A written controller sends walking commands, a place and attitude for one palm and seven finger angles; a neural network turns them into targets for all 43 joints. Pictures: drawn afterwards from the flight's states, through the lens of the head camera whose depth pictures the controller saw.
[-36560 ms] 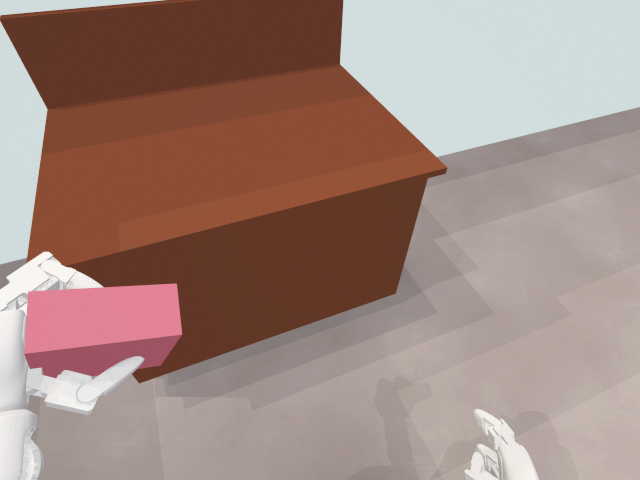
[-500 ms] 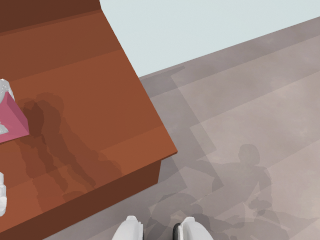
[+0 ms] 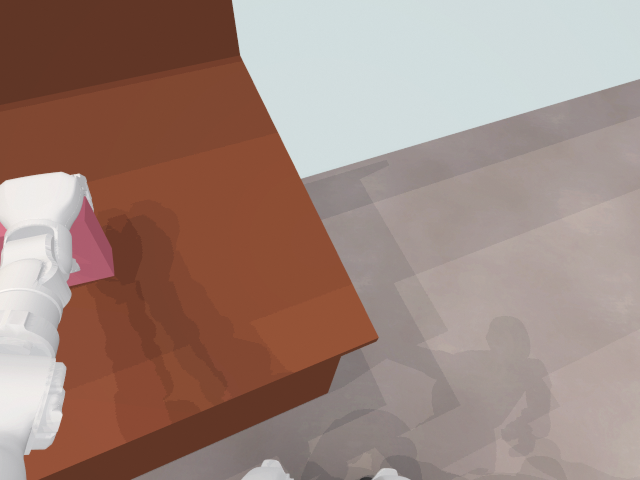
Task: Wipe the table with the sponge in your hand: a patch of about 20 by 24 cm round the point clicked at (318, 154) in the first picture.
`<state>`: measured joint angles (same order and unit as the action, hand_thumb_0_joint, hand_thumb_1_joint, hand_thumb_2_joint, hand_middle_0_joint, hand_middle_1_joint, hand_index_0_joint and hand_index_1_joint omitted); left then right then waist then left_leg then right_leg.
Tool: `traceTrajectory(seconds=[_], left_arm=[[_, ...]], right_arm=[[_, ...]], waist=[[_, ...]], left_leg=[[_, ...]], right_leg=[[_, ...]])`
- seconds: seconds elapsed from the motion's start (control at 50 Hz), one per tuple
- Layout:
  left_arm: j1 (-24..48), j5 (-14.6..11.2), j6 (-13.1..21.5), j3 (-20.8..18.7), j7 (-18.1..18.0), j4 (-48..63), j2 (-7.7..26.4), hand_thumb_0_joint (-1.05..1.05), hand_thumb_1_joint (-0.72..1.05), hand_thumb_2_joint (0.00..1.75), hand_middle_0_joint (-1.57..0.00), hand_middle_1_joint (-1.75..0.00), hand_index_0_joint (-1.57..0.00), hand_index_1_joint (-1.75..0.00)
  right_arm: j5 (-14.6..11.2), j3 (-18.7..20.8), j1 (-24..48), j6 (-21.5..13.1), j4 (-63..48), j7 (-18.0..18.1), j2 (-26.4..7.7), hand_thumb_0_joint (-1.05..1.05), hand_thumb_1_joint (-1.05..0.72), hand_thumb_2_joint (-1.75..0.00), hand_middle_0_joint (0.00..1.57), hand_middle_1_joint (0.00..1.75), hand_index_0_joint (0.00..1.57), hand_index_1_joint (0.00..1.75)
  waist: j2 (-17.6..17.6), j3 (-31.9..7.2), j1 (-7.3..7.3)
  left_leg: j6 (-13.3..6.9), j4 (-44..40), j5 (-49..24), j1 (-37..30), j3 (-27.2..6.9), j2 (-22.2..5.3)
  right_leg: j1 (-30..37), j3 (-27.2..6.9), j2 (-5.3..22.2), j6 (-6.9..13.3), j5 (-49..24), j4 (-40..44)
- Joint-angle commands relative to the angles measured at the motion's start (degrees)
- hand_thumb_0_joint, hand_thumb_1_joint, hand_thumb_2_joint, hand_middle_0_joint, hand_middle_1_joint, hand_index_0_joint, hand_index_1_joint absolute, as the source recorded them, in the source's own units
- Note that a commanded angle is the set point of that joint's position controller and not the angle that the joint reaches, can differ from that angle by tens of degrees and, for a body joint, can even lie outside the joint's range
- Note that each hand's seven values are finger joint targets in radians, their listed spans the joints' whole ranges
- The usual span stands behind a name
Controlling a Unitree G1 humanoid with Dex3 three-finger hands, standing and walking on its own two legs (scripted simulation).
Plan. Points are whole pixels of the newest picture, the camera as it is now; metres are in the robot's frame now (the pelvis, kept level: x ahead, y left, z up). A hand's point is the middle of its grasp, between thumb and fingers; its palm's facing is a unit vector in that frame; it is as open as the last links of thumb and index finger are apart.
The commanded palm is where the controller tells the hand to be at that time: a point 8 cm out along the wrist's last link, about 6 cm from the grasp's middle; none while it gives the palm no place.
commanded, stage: slide across to the middle lane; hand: left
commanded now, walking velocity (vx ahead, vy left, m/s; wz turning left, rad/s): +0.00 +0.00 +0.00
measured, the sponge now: (58, 256) +0.39 +0.38 -0.03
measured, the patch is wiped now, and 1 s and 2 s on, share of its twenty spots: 0.30 0.50 0.65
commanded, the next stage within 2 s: wipe back along the middle lane in 0.26 s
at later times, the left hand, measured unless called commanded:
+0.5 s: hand (111, 217) +0.43 +0.31 +0.01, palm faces -0.16 +0.02 -0.99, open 9.6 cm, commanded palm +0.41 +0.28 +0.05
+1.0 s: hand (115, 241) +0.40 +0.29 +0.01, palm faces -0.08 +0.01 -1.00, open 9.6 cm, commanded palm +0.35 +0.26 +0.03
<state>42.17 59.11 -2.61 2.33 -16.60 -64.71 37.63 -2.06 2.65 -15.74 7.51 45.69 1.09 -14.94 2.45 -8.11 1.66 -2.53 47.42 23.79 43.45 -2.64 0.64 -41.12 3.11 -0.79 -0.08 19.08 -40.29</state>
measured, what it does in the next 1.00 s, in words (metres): stands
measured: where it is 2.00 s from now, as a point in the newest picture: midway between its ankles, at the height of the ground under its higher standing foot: outside the picture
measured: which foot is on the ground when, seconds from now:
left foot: down 0.00-1.00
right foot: down 0.00-1.00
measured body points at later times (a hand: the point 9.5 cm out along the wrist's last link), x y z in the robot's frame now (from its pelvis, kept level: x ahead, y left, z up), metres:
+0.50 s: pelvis +0.02 -0.02 +0.01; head +0.11 -0.02 +0.45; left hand +0.44 +0.30 +0.06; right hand +0.07 -0.29 -0.13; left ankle -0.02 +0.08 -0.70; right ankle -0.01 -0.14 -0.70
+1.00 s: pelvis +0.01 -0.01 +0.01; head +0.07 -0.01 +0.46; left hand +0.40 +0.28 +0.06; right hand +0.10 -0.28 -0.12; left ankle -0.02 +0.08 -0.70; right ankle -0.01 -0.14 -0.70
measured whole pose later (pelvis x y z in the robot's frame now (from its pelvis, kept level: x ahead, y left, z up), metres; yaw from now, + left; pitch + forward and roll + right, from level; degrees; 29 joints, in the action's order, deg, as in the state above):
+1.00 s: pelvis +0.01 -0.01 +0.01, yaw -1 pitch +15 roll -2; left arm 29.6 57.9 -10.8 3.3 -22.3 -53.1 25.0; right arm -3.2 3.4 -12.6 10.0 43.1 -2.0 -15.6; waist 2.9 -9.5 0.5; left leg -2.4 40.4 22.4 33.4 -0.3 0.6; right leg -33.0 0.6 -0.8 -0.4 18.2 -35.8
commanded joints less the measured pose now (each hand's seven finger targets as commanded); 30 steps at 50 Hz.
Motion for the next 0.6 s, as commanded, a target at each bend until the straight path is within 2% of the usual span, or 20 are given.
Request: traceTrajectory(seconds=[0.0,0.04,0.06,0.1,0.12,0.16,0.18,0.2,0.24,0.26,0.32,0.34,0.38,0.42,0.48,0.5,0.52,0.54,0.56,0.58], left_arm=[[20.15,-0.39,2.20,2.03,-0.49,9.99,-0.09,0.00,0.10,1.30,-1.20,-1.60,-1.20,-1.60],[18.49,-0.76,2.30,0.15,-0.50,9.30,1.10,0.00,0.10,1.30,-1.20,-1.60,-1.20,-1.60],[19.00,-1.01,2.14,1.05,-0.56,9.89,-0.11,0.00,0.10,1.30,-1.20,-1.60,-1.20,-1.60],[18.11,-0.76,1.74,0.96,-0.88,9.39,-0.66,0.00,0.10,1.30,-1.20,-1.60,-1.20,-1.60],[18.19,-1.29,1.85,0.53,-0.92,10.73,-1.26,0.00,0.10,1.30,-1.20,-1.60,-1.20,-1.60],[18.35,-0.55,1.04,1.44,-1.38,10.20,-2.09,0.00,0.10,1.30,-1.20,-1.60,-1.20,-1.60],[18.78,-0.66,0.54,2.70,-1.49,10.23,-3.89,0.00,0.10,1.30,-1.20,-1.60,-1.20,-1.60],[18.09,-0.31,-0.04,0.91,-1.80,9.28,-1.97,0.00,0.10,1.30,-1.20,-1.60,-1.20,-1.60],[16.89,-0.80,-0.62,-0.50,-2.19,9.13,-1.05,0.00,0.10,1.30,-1.20,-1.60,-1.20,-1.60],[17.23,-0.59,-1.04,-0.60,-2.42,8.67,-0.60,0.00,0.10,1.30,-1.20,-1.60,-1.20,-1.60],[17.65,0.00,-2.04,-2.16,-2.66,8.48,1.49,0.00,0.10,1.30,-1.20,-1.60,-1.20,-1.60],[16.70,0.71,-2.34,-3.92,-2.93,7.44,4.33,0.00,0.10,1.30,-1.20,-1.60,-1.20,-1.60],[14.20,0.99,-2.65,-2.12,-2.82,8.54,1.92,0.00,0.10,1.30,-1.20,-1.60,-1.20,-1.60],[11.61,0.48,-2.32,-2.26,-2.70,9.34,0.45,0.00,0.10,1.30,-1.20,-1.60,-1.20,-1.60],[5.89,0.29,-2.71,-3.99,-2.79,8.67,2.18,0.00,0.10,1.30,-1.20,-1.60,-1.20,-1.60],[5.17,0.12,-2.72,-3.22,-2.83,9.23,0.91,0.00,0.10,1.30,-1.20,-1.60,-1.20,-1.60],[4.38,-0.30,-2.52,-3.69,-2.81,10.29,0.52,0.00,0.10,1.30,-1.20,-1.60,-1.20,-1.60],[2.94,-0.29,-2.76,-2.67,-2.97,9.88,-0.68,0.00,0.10,1.30,-1.20,-1.60,-1.20,-1.60],[1.37,-0.03,-3.16,-4.33,-3.27,9.50,1.14,0.00,0.10,1.30,-1.20,-1.60,-1.20,-1.60],[0.52,-0.16,-3.57,-2.95,-3.26,9.02,-0.52,0.00,0.10,1.30,-1.20,-1.60,-1.20,-1.60]], right_arm=[[0.50,3.48,-6.17,-0.13,-2.55,0.30,-10.13,0.00,-0.90,-0.90,0.20,0.30,0.20,0.30],[0.63,3.62,-6.31,0.03,-2.27,0.37,-10.26,0.00,-0.90,-0.90,0.20,0.30,0.20,0.30],[0.67,3.53,-6.15,0.20,-2.60,0.32,-10.11,0.00,-0.90,-0.90,0.20,0.30,0.20,0.30],[0.68,3.73,-5.82,0.49,-2.36,0.13,-9.93,0.00,-0.90,-0.90,0.20,0.30,0.20,0.30],[0.54,3.74,-5.35,0.39,-2.56,0.07,-9.77,0.00,-0.90,-0.90,0.20,0.30,0.20,0.30],[0.74,3.87,-5.52,0.79,-2.26,-0.27,-9.71,0.00,-0.90,-0.90,0.20,0.30,0.20,0.30],[0.75,3.95,-5.20,0.97,-2.23,-0.49,-9.56,0.00,-0.90,-0.90,0.20,0.30,0.20,0.30],[0.83,3.97,-5.37,1.20,-1.97,-0.58,-9.77,0.00,-0.90,-0.90,0.20,0.30,0.20,0.30],[0.83,3.93,-5.17,1.31,-1.94,-0.68,-9.83,0.00,-0.90,-0.90,0.20,0.30,0.20,0.30],[0.78,3.87,-4.95,1.43,-1.96,-0.69,-9.84,0.00,-0.90,-0.90,0.20,0.30,0.20,0.30],[0.56,3.56,-4.31,1.42,-2.03,-0.86,-9.95,0.00,-0.90,-0.90,0.20,0.30,0.20,0.30],[0.76,3.52,-4.84,1.48,-1.79,-0.98,-10.31,0.00,-0.90,-0.90,0.20,0.30,0.20,0.30],[0.58,3.45,-4.48,1.49,-2.69,-1.24,-9.91,0.00,-0.90,-0.90,0.20,0.30,0.20,0.30],[0.46,3.69,-3.89,1.18,-3.06,-1.62,-9.58,0.00,-0.90,-0.90,0.20,0.30,0.20,0.30],[0.37,3.58,-3.94,1.38,-3.69,-1.84,-9.89,0.00,-0.90,-0.90,0.20,0.30,0.20,0.30],[0.26,3.70,-3.52,1.37,-3.90,-1.89,-9.82,0.00,-0.90,-0.90,0.20,0.30,0.20,0.30],[0.05,3.77,-3.09,1.18,-4.08,-1.95,-9.66,0.00,-0.90,-0.90,0.20,0.30,0.20,0.30],[0.13,3.80,-3.07,1.11,-4.03,-2.05,-9.70,0.00,-0.90,-0.90,0.20,0.30,0.20,0.30],[0.05,3.73,-3.09,1.21,-4.10,-2.15,-9.97,0.00,-0.90,-0.90,0.20,0.30,0.20,0.30],[-0.11,3.69,-2.56,1.26,-4.36,-2.24,-9.91,0.00,-0.90,-0.90,0.20,0.30,0.20,0.30]], waist=[[4.46,-16.68,5.42],[2.56,-17.84,4.62],[2.10,-18.11,5.04],[1.12,-18.14,4.75],[3.00,-19.24,4.14],[3.78,-18.78,4.19],[2.43,-18.59,4.68],[1.10,-18.79,4.20],[0.50,-20.60,3.53],[-0.68,-19.79,3.93],[-0.38,-19.86,3.42],[-0.16,-20.07,2.80],[0.44,-20.99,2.46],[0.47,-21.60,1.89],[-1.62,-21.03,0.90],[-2.87,-20.82,1.15],[-1.85,-21.35,0.67],[-2.24,-20.21,0.83],[-2.29,-19.51,0.20],[-3.35,-17.75,0.67]], left_leg=[[2.65,-6.31,-26.78,-22.96,-2.95,-2.34],[2.68,-6.19,-29.36,-23.22,-3.07,-2.47],[2.70,-6.26,-30.28,-23.34,-2.99,-2.47],[2.55,-6.30,-30.45,-22.94,-2.53,-2.33],[3.09,-6.64,-34.04,-24.61,-2.88,-2.75],[3.49,-6.36,-36.38,-25.74,-2.98,-2.88],[3.19,-6.32,-35.69,-25.38,-2.55,-2.75],[2.93,-6.57,-34.86,-24.13,-2.21,-2.57],[2.75,-6.51,-36.60,-24.19,-1.71,-2.32],[2.44,-6.62,-35.79,-22.84,-1.20,-2.06],[1.59,-7.57,-34.17,-20.86,-0.28,-1.49],[1.37,-7.35,-33.94,-20.58,-0.08,-1.28],[1.09,-7.41,-34.93,-20.52,0.37,-0.87],[0.80,-7.52,-36.07,-20.98,0.72,-0.97],[0.20,-7.65,-33.25,-18.23,1.53,-0.32],[0.03,-7.77,-32.43,-17.78,1.76,-0.24],[0.10,-8.16,-33.44,-18.33,1.53,-0.30],[-0.05,-8.02,-32.80,-18.18,1.92,-0.21],[-0.04,-8.28,-32.50,-17.62,1.77,-0.19],[-0.10,-8.53,-30.90,-16.82,1.97,0.00]], right_leg=[[1.51,0.04,-2.76,4.32,-12.70,4.33],[3.30,-0.08,-2.65,4.34,-14.60,4.16],[3.84,0.00,-2.73,4.18,-15.53,4.25],[5.18,-0.25,-2.59,4.11,-16.64,4.62],[5.12,-0.28,-2.41,4.24,-17.71,4.24],[4.45,0.07,-2.57,4.18,-17.74,4.09],[5.14,-0.01,-2.57,4.00,-18.47,4.56],[6.92,-0.25,-2.47,4.06,-19.52,4.68],[9.60,-0.70,-2.22,3.99,-22.91,4.55],[10.67,-0.82,-2.14,3.82,-24.09,4.67],[13.94,-1.45,-1.60,3.88,-26.94,4.85],[14.91,-1.69,-1.52,3.92,-27.92,4.68],[16.39,-1.87,-1.44,3.85,-29.69,4.71],[17.88,-2.15,-1.27,3.84,-31.42,4.99],[21.13,-2.50,-1.12,3.67,-33.79,5.16],[21.79,-2.66,-1.01,3.53,-34.37,5.34],[22.10,-2.73,-0.85,3.65,-34.50,5.19],[21.98,-2.63,-0.92,3.51,-34.70,5.32],[22.16,-2.57,-0.96,3.65,-34.43,5.27],[21.72,-2.36,-0.97,3.54,-33.51,5.74]])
